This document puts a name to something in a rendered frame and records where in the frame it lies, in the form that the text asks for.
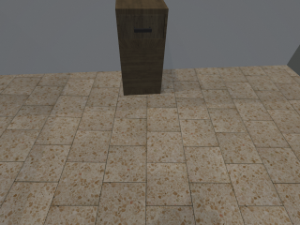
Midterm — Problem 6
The cabinet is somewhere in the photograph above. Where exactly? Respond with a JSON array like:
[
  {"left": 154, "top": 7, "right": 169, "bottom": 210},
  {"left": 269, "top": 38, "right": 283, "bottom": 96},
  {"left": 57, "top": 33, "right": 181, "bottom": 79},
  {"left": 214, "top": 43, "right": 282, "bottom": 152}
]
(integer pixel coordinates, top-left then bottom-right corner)
[{"left": 115, "top": 0, "right": 169, "bottom": 96}]

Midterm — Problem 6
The drawer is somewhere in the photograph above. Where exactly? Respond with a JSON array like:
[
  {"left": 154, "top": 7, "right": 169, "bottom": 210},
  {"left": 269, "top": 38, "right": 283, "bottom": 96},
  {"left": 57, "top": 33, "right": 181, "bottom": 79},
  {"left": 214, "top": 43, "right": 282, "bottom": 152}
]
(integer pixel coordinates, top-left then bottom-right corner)
[{"left": 119, "top": 14, "right": 165, "bottom": 39}]

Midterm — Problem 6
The handle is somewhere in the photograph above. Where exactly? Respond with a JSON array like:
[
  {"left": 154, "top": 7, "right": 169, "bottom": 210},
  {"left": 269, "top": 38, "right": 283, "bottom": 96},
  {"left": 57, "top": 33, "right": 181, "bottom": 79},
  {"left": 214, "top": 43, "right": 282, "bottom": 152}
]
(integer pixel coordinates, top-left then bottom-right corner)
[{"left": 134, "top": 26, "right": 152, "bottom": 33}]

